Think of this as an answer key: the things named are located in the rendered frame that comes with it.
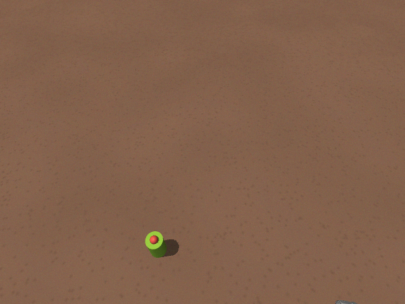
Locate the bottle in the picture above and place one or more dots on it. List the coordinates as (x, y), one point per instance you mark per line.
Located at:
(156, 244)

